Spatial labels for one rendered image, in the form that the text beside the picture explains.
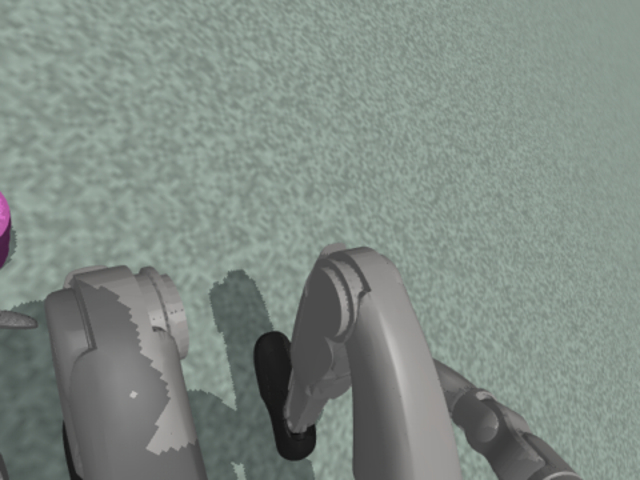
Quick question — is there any right robot hand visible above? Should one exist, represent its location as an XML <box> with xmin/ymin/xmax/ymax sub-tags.
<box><xmin>433</xmin><ymin>358</ymin><xmax>477</xmax><ymax>419</ymax></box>

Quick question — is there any cup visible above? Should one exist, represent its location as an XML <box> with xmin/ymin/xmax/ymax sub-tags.
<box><xmin>0</xmin><ymin>192</ymin><xmax>11</xmax><ymax>268</ymax></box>

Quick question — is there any right robot foot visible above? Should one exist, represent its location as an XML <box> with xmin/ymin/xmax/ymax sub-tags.
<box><xmin>254</xmin><ymin>331</ymin><xmax>316</xmax><ymax>461</ymax></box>

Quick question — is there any left robot hand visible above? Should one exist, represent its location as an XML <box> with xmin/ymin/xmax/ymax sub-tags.
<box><xmin>0</xmin><ymin>310</ymin><xmax>38</xmax><ymax>329</ymax></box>

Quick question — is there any left robot foot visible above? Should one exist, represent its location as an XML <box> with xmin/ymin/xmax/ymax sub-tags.
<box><xmin>63</xmin><ymin>420</ymin><xmax>83</xmax><ymax>480</ymax></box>

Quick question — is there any right robot arm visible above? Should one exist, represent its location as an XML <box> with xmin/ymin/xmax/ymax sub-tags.
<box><xmin>452</xmin><ymin>388</ymin><xmax>582</xmax><ymax>480</ymax></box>

